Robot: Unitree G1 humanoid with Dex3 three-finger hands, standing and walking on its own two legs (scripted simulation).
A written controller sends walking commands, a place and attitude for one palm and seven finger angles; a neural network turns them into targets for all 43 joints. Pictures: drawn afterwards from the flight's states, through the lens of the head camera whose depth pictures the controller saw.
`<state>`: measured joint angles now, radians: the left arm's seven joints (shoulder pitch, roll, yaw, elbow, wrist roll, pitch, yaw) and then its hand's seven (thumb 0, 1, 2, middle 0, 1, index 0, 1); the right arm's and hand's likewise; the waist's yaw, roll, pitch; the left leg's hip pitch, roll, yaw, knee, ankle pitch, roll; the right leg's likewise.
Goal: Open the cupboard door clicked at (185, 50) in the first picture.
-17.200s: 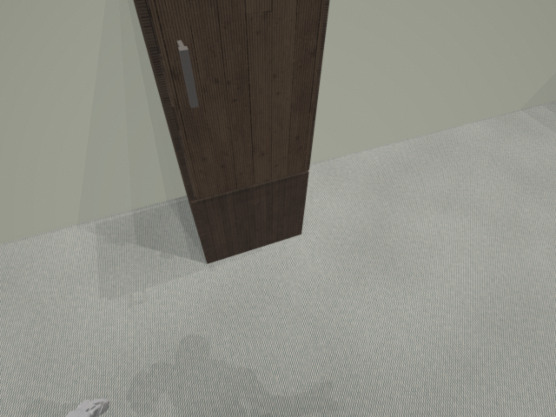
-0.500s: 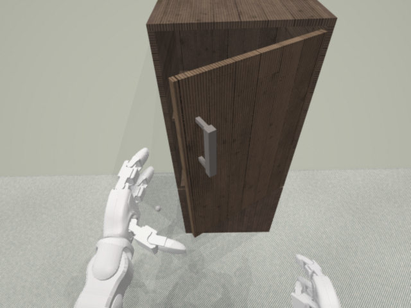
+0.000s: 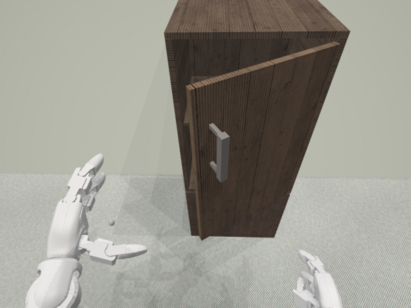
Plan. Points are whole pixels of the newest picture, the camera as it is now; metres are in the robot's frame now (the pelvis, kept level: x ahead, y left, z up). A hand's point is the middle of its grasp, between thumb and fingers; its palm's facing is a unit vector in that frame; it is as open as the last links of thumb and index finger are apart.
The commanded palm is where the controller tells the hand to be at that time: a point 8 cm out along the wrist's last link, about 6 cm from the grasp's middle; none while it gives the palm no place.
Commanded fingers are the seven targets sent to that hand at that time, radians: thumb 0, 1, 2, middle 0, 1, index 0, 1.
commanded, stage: draw the hand back to the body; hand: left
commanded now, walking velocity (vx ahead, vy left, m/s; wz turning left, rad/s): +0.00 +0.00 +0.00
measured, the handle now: (217, 153) +0.42 +0.02 +0.08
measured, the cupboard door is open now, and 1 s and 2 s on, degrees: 32 32 32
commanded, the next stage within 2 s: step back with the hand held close in 0.88 s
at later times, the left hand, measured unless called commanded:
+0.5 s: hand (47, 207) +0.21 +0.27 +0.16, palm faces +0.42 -0.81 -0.40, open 9.1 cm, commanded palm +0.16 +0.31 +0.17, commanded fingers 0.00 0.90 0.90 -0.20 -0.30 -0.20 -0.30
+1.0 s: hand (46, 209) +0.21 +0.27 +0.16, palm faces +0.45 -0.80 -0.39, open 7.5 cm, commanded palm +0.16 +0.31 +0.18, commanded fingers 0.00 0.90 0.90 -0.20 -0.30 -0.20 -0.30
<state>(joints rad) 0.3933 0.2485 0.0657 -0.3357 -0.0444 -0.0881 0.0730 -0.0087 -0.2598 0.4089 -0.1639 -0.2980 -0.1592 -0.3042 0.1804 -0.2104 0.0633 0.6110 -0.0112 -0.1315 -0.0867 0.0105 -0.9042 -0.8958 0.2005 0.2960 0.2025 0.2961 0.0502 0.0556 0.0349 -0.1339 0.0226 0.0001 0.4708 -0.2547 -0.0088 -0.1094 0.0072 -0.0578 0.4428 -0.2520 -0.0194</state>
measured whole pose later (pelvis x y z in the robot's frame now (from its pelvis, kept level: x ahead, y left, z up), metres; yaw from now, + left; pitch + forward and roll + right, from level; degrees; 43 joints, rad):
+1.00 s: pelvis +0.01 +0.01 +0.01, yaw -1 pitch -5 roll -1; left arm 0.46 0.33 0.33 -0.39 -0.05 -0.11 0.11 0.02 0.88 0.90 -0.21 -0.30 -0.21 -0.31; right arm 0.18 -0.22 0.02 0.66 -0.01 -0.11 -0.08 0.01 -0.90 -0.90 0.20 0.30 0.20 0.30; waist 0.07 0.05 0.04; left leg -0.06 0.02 0.02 0.39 -0.24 0.00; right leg -0.03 0.00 -0.04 0.34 -0.22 -0.01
